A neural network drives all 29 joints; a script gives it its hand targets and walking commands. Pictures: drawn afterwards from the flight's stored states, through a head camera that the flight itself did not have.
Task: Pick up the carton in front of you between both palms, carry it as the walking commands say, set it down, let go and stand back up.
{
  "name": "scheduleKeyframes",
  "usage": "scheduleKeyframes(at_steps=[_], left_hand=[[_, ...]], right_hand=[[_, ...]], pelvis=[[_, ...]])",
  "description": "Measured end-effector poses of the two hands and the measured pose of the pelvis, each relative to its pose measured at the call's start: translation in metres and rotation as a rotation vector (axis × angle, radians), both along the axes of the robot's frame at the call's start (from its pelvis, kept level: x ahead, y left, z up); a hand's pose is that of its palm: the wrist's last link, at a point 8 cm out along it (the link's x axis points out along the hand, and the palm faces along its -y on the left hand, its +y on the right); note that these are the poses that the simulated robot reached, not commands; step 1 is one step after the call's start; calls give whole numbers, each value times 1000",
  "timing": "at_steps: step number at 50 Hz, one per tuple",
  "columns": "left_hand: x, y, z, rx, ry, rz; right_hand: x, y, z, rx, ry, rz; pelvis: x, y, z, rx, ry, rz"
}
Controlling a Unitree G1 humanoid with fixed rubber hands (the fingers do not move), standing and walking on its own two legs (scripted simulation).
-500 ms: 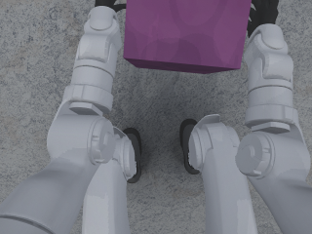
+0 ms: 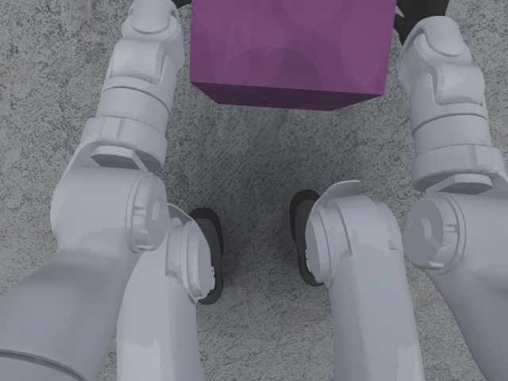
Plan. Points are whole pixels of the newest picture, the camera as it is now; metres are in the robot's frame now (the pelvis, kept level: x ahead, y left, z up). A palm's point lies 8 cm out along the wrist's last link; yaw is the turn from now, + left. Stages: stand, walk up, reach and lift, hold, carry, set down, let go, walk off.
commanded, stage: set down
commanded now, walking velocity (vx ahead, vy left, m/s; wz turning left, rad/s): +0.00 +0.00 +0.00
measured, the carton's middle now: (284, 27) +0.53 -0.08 -0.23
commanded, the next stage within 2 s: none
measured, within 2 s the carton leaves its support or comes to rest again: rests again in 0.36 s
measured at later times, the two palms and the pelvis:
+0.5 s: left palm (166, 2) +0.56 +0.07 -0.17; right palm (423, 22) +0.50 -0.24 -0.16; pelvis -0.01 +0.00 -0.01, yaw +0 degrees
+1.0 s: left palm (122, 4) +0.56 +0.13 -0.19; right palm (427, 40) +0.48 -0.26 -0.19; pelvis -0.01 +0.00 -0.01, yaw +0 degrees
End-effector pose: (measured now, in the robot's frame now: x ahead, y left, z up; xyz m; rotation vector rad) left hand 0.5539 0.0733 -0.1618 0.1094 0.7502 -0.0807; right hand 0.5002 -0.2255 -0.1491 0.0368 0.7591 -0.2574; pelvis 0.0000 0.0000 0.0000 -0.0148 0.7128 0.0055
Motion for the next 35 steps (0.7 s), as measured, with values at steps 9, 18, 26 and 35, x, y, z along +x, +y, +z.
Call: scheduleKeyframes(at_steps=[9,18,26,35], left_hand=[[-1,-1,-7,-24,1,-15],[0,-1,-8,-44,0,-40],[2,-3,-11,-75,-13,-56],[1,-3,-14,-80,-30,-71]], right_hand=[[1,-3,-5,-6,4,9],[0,-6,-8,0,1,12],[1,-11,-14,1,11,12],[1,-11,-14,7,6,20]], pelvis=[[-5,1,-8,-10,-39,7],[-7,4,-10,-17,-65,8],[-6,4,-10,-17,-70,4],[-6,4,-10,-21,-86,-2]])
